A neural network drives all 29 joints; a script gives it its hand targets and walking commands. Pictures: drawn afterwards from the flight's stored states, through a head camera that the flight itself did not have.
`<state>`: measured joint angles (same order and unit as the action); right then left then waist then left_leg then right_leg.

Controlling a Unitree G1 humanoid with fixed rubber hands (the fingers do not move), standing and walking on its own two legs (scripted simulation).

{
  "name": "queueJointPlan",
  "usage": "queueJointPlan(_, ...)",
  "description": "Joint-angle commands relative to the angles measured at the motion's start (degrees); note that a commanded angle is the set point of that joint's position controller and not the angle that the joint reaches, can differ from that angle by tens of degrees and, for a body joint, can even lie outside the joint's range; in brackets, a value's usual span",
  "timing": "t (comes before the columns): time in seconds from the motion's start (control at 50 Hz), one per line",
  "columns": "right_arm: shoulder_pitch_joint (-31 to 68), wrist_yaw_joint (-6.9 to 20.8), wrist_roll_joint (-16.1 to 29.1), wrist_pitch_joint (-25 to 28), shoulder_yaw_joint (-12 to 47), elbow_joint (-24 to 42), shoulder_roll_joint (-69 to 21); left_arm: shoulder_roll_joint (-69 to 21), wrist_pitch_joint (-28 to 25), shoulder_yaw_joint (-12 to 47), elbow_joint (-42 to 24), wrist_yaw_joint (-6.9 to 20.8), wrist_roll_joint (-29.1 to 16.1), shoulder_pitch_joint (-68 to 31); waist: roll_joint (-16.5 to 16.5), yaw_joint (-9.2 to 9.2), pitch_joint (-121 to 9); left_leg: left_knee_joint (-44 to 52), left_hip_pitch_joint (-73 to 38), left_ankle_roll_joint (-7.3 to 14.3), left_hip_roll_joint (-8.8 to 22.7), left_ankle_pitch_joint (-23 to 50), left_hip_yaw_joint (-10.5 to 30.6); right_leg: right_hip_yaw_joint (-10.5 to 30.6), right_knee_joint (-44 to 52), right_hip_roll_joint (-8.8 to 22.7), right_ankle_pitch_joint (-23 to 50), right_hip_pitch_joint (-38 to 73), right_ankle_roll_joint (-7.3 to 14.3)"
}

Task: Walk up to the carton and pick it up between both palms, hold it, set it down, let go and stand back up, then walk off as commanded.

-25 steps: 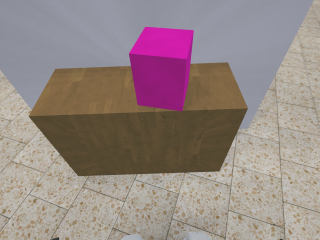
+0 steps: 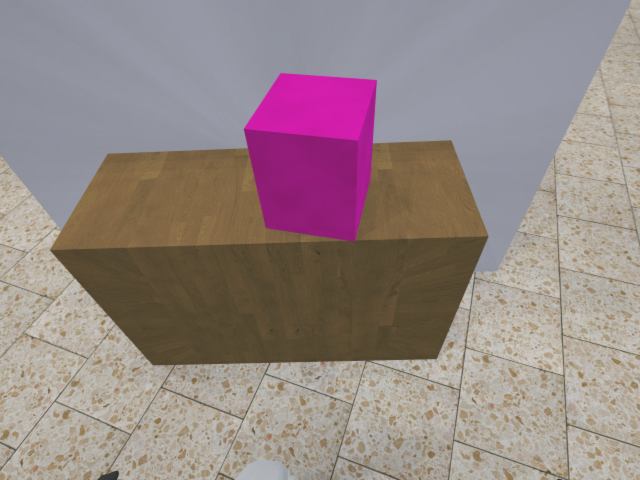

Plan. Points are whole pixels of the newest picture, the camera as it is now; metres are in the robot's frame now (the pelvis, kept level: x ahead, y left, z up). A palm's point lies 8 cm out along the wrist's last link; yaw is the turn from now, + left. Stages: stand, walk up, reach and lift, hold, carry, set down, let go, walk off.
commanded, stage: walk up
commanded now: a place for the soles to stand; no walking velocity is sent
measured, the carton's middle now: (318, 158) +0.72 +0.04 -0.02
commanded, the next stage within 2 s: none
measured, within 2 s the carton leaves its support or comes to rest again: neither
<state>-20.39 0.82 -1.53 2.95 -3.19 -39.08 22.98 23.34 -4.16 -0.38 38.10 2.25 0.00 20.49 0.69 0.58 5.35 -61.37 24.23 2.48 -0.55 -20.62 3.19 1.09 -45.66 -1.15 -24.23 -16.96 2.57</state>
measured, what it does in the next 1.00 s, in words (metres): walks ahead: left foot, then right foot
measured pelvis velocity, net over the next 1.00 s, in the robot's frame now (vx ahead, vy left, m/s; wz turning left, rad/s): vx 0.20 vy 0.00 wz -0.02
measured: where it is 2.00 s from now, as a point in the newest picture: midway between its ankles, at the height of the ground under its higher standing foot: outside the picture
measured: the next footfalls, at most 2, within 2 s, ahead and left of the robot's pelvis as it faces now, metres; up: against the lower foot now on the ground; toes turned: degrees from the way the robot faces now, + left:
left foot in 0.26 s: +0.18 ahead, +0.14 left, +0.00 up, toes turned +0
right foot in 0.64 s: +0.31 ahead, -0.12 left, +0.00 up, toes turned +0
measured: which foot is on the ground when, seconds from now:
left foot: up 0.00-0.24, down 0.26-0.66, up 0.68-1.00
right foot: down 0.00-0.26, up 0.28-0.62, down 0.64-1.00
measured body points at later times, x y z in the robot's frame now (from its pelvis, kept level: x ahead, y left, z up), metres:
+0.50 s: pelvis +0.12 +0.03 +0.00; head +0.14 +0.04 +0.45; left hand +0.21 +0.33 -0.11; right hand +0.19 -0.29 -0.08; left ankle +0.14 +0.14 -0.71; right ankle +0.17 -0.10 -0.66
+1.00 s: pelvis +0.20 +0.00 +0.00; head +0.23 -0.01 +0.45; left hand +0.30 +0.30 -0.09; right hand +0.27 -0.32 -0.10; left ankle +0.20 +0.14 -0.68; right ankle +0.26 -0.12 -0.71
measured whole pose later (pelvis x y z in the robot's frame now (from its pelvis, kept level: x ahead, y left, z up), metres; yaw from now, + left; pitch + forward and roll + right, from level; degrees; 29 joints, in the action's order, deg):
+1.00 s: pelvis +0.20 +0.00 +0.00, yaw -1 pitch -2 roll +2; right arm -20.1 0.4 -1.4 3.2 -3.1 -39.0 23.1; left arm 22.9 -2.9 -0.4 38.1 2.5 0.0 20.3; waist -1.1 -0.5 5.5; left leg -52.6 21.9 1.2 -0.1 -28.4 -0.7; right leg 0.8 -42.3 2.0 -17.6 -22.8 1.2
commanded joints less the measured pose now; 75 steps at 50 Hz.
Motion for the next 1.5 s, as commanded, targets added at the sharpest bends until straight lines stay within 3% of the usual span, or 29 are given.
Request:
queueJointPlan(0.0,1.97,0.25,1.6,1.15,-5.32,0.56,15.41,16.15,-2.17,-8.17,-0.47,-1.36,0.2,4.09,-8.39,1.49,5.85,-1.77,18.35,-1.77,2.83,5.8,-0.33,25.14,32.32,14.01,-3.2,8.14,1.69)
queueJointPlan(0.14,8.1,-0.02,1.36,2.4,-3.26,5.4,11.4,16.08,-0.63,-7.13,-0.72,-1.61,0.12,8.74,-8.91,5.29,-0.77,17.3,13.36,-1.83,2.05,-4.86,-4.97,16.09,19.59,15.01,32.67,21.07,9.81)
queueJointPlan(0.2,-4.17,-0.75,1.43,3.63,-3.91,2.1,10.67,15.52,0.48,-6.32,-3.68,-1.39,-0.19,-0.09,-8.0,-2.67,-6.36,34.86,-11.67,0.32,-1.19,9.49,-8.85,5.7,5.45,10.01,35.96,9.12,7.22)
queueJointPlan(0.22,-12.26,-1.54,0.59,4.23,-5.41,-0.57,13.65,11.43,0.43,-5.19,-4.32,-1.26,-0.03,-0.49,-1.21,-6.12,-11.71,34.21,-26.59,1.69,0.67,10.05,-3.51,3.23,-8.53,6.85,30.99,-0.48,4.9)
queueJointPlan(0.26,-14.81,-2.51,0.91,4.7,-7.45,0.06,23.41,9.62,0.23,-4.55,-4.71,-1.05,-0.46,-0.3,7.7,-7.51,-12.2,44.88,-33.99,11.59,24.59,-8.0,42.33,3.63,-25.56,-3.37,-6.07,-27.13,-0.28)
queueJointPlan(0.28,-11.52,-2.23,2.23,4.4,-7.45,0.0,22.87,15.08,0.67,-5.05,-4.33,-1.48,0.42,-3.55,-1.08,-6.96,-6.31,44.86,-25.78,13.04,25.38,-11.93,42.22,7.49,-28.21,0.06,-6.46,-26.28,-0.41)
queueJointPlan(0.38,-9.74,-2.01,1.76,4.71,-5.23,0.53,16.31,12.06,0.76,-5.57,-2.32,-0.28,0.87,-0.13,4.23,-3.96,-6.11,36.58,-22.69,11.69,17.31,17.69,19.49,1.97,-20.1,5.64,-0.37,-26.25,-1.26)
queueJointPlan(0.5,-5.94,-2.2,1.72,4.99,-5.78,0.47,19.18,11.68,0.96,-6.01,-3.62,0.7,2.05,-5.23,5.42,-4.26,-3.8,38.24,-14.83,14.35,19.24,2.1,18.32,0.03,-9.48,8.55,4.81,-25.47,-1.64)
queueJointPlan(0.58,0.18,-1.79,1.23,4.55,-5.15,1.99,18.36,11.16,-0.3,-6.52,-2.03,0.9,1.67,-1.64,7.22,-1.45,-5.57,33.71,-5.48,10.92,16.9,5.06,11.41,-1.99,2.19,6.42,6.92,-10.15,-0.21)
queueJointPlan(0.62,0.29,-1.85,0.82,3.91,-3.33,1.69,14.42,11.59,-1.32,-7.45,0.48,-0.32,1.89,4.85,1.4,2.44,-8.5,20.16,2.2,6.79,12.01,15.49,4.94,-1.9,11.47,2.72,9.68,6.88,0.72)
queueJointPlan(0.64,-2.18,-1.78,1.41,3.61,-2.13,1.68,10.07,14.55,-1.88,-8.49,1.02,-1.27,2.46,8.77,-8.86,4.39,-10.77,6.24,4.95,3.87,6.99,13.45,0.08,6.67,18.19,6.88,4.3,10.5,1.19)
queueJointPlan(0.66,-3.23,-1.59,2.11,2.99,-0.92,2.26,6.96,19.31,-1.96,-8.92,-0.26,-1.55,1.99,8.06,-20.66,3.12,-9.2,-5.04,17.35,-0.86,-1.99,-9.59,-5.13,35.39,30.71,21.59,-7.36,12.06,3.78)
queueJointPlan(0.7,-2.44,-1.92,2.32,1.36,-3.29,-0.14,15.25,18.72,-1.01,-8.53,-0.4,-1.12,0.82,3.51,-8.91,2.07,-2.66,-9.64,17.75,-0.17,-0.79,-9.96,0.09,36.1,33.9,21.76,-26.31,3.8,5.23)
queueJointPlan(0.78,-4.74,-0.76,1.82,1.04,-4.19,-2.29,14.47,16.14,-0.51,-7.96,-0.84,-0.98,0.66,0.28,-10.49,0.31,0.35,-5.2,12.26,-1.35,2.73,-0.79,-2.76,23.07,32.44,15.36,-16.77,-0.09,5.21)
queueJointPlan(0.94,-0.95,-0.99,1.49,2.28,-2.97,0.49,11.8,16.78,0.65,-7.51,-1.51,-0.91,1.03,3.74,-11.51,3.02,-3.67,13.17,7.54,-1.08,1.86,-11.69,-5.89,18.41,23.12,16.68,0.76,6.59,12.87)
queueJointPlan(1.0,-10.61,-2.15,1.3,3.58,-3.38,-3.29,10.21,13.81,2.18,-6.32,-3.09,-0.81,0.57,-3.3,-6.92,-3.48,-8.49,31.71,-13.44,-0.62,-1.84,4.5,-9.79,6.59,6.84,11.78,14.25,-3.13,8.66)
queueJointPlan(1.02,-13.7,-2.91,0.25,4.14,-3.95,-3.6,12.04,8.45,2.58,-4.94,-3.8,-0.97,0.49,-2.72,-0.06,-4.65,-8.48,34.74,-20.97,0.43,3.19,3.52,1.59,3.13,-5.62,8.59,11.07,-12.91,4.63)
queueJointPlan(1.04,-10.32,-3.38,-0.45,4.49,-4.86,-1.23,17.72,3.87,2.41,-3.42,-4.64,-1.36,-0.42,-2.38,10.21,-2.87,-7.72,39.02,-22.51,5.06,17.75,5.84,26.34,0.83,-10.8,3.16,-2.05,-23.45,-0.75)
queueJointPlan(1.06,-6.23,-3.37,0.31,4.13,-5.76,-0.99,22.31,11.31,3.45,-5.06,-3.18,-2.14,-0.04,-5.83,5.03,-3.38,-4.29,41.72,-11.84,9.94,23.53,-1.77,33.12,3.63,-12.88,4.07,-8.81,-21.93,-1.46)
queueJointPlan(1.1,-0.72,-3.44,0.47,3.78,-5.24,-0.2,20.11,13.74,3.52,-5.95,-2.09,-1.79,0.11,-5.34,4.74,-1.34,0.77,39.9,-7.34,12.44,20.93,-2.75,29.22,2.43,-12.8,5.74,-6.66,-19.29,-1.31)
queueJointPlan(1.2,1.59,-2.8,1.21,3.17,-3.66,1.0,15.74,10.96,1.28,-5.87,-0.27,-2.1,0.66,-0.59,6.03,0.72,-5.41,25.1,-6.39,7.99,14.41,29.55,12.33,-2.01,5.46,4.29,2.38,-3.99,0.26)
queueJointPlan(1.24,2.47,-2.66,1.38,2.7,-2.31,1.72,12.59,12.83,0.19,-6.45,-0.09,-2.59,1.52,0.21,0.83,1.64,-6.8,17.11,2.42,3.85,9.26,21.3,5.79,6.67,13.52,7.22,13.08,5.82,2.57)
queueJointPlan(1.26,1.56,-2.69,2.1,2.47,-1.91,2.05,10.65,15.89,-0.37,-6.61,-0.34,-2.37,1.56,-0.51,-8.08,0.41,-8.03,9.55,5.33,0.68,2.59,9.54,-0.37,20.55,18.36,14.66,13.4,6.06,6.59)
queueJointPlan(1.28,1.73,-2.94,2.33,1.99,-2.09,1.23,10.92,16.29,-0.4,-6.79,-0.24,-2.06,0.9,-1.44,-7.59,0.23,-5.95,7.7,4.31,-0.5,0.1,-3.85,-4.33,22.84,18.62,19.58,14.4,3.03,11.57)
queueJointPlan(1.34,-2.88,-2.83,1.48,3.12,-2.51,-1.0,11.72,14.11,0.7,-5.26,-1.23,-1.74,0.65,-6.73,-5.76,-3.05,-5.15,20.38,-5.68,1.57,1.96,0.76,-1.6,12.6,9.38,14.62,16.29,-5.49,8.34)
queueJointPlan(1.36,-5.04,-2.93,0.7,3.82,-3.13,-1.75,14.2,10.87,1.15,-4.5,-1.98,-1.73,0.4,-8.29,-1.29,-3.71,-6.06,27.36,-10.62,3.86,6.8,4.77,9.41,6.12,0.43,9.21,18.1,-11.51,4.1)
queueJointPlan(1.4,-3.85,-2.95,0.95,4.37,-4.42,-0.98,19.42,10.73,2.09,-4.7,-2.03,-2.36,0.19,-8.19,7.03,-2.78,-3.24,33.16,-11.8,11.45,20.44,19.32,27.42,-0.93,-8.02,4.24,-5.82,-19.05,-1.15)
queueJointPlan(1.44,-1.04,-3.03,1.0,4.09,-4.33,-0.35,18.92,11.87,1.99,-5.12,-1.87,-2.32,0.38,-6.77,5.93,-1.58,-3.58,30.52,-11.4,12.61,19.72,24.97,23.64,0.34,-5.41,5.32,-9.63,-15.35,-0.4)
queueJointPlan(1.48,2.78,-3.05,1.08,3.55,-3.35,0.73,16.39,11.94,0.82,-5.44,-0.76,-2.3,0.33,-2.69,4.72,1.19,-4.95,24.65,-4.15,7.89,14.17,28.26,13.23,-0.05,6.09,5.05,6.19,-3.3,0.76)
